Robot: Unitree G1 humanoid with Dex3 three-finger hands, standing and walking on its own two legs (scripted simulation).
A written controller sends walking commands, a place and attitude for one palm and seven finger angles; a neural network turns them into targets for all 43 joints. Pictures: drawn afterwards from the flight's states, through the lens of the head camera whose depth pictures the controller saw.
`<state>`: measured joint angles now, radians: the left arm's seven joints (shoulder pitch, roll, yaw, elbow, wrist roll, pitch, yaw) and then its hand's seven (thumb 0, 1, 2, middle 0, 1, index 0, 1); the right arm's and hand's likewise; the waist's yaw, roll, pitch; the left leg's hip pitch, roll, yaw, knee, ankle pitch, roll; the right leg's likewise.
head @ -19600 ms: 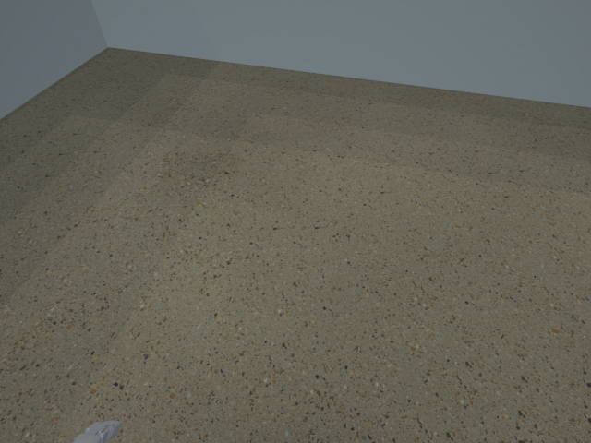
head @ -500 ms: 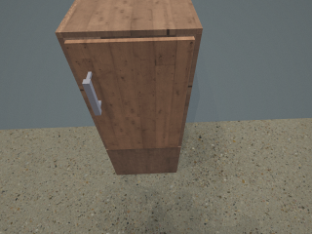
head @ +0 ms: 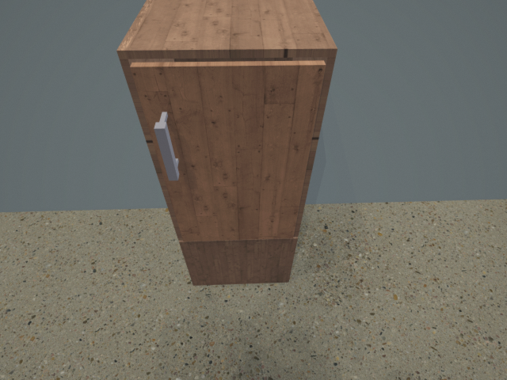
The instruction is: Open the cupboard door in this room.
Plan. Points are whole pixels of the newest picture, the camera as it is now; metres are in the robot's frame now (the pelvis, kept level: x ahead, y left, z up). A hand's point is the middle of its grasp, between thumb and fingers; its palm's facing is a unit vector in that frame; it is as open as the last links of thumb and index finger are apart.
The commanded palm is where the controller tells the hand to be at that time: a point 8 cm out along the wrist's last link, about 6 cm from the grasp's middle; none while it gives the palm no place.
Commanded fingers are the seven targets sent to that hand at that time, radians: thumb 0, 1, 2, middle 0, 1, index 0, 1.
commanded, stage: look again from close up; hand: left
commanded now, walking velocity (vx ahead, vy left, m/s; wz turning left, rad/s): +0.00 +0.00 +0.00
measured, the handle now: (169, 147) +0.56 +0.23 +0.04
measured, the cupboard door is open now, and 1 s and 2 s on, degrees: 0 0 0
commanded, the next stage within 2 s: raise the hand with hooked fingers in 0.34 s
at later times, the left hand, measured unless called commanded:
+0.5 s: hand out of the picture +0.02 +0.17 -0.16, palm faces +0.10 -0.97 -0.23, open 7.3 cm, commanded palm +0.09 +0.21 -0.06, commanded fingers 0.00 0.81 0.86 -0.21 -0.36 -0.21 -0.36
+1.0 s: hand out of the picture +0.12 +0.21 -0.04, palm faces +0.28 -0.96 -0.08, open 9.4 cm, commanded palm +0.13 +0.25 -0.03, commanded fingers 0.00 0.22 0.61 -0.25 -0.74 -0.25 -0.74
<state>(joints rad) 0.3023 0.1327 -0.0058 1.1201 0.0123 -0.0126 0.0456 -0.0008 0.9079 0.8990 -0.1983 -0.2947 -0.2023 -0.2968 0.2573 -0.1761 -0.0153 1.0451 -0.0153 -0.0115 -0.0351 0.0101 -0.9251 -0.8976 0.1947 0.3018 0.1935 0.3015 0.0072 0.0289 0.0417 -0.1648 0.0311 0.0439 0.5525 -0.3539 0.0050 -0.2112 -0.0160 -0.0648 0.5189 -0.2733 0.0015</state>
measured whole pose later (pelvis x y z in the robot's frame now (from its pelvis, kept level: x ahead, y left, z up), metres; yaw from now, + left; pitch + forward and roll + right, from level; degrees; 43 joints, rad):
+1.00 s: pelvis -0.03 -0.03 -0.08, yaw +3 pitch +13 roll -2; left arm 0.53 0.19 0.23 0.01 -0.26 -0.57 -0.24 0.01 0.44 0.71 -0.23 -0.59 -0.23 -0.59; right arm 0.11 -0.26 -0.07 0.49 -0.01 -0.24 -0.02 0.01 -0.91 -0.90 0.19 0.30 0.19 0.30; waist 0.08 -0.03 -0.11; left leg -0.81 0.04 -0.06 1.15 -0.56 -0.04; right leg -0.82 -0.04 -0.15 1.10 -0.50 -0.05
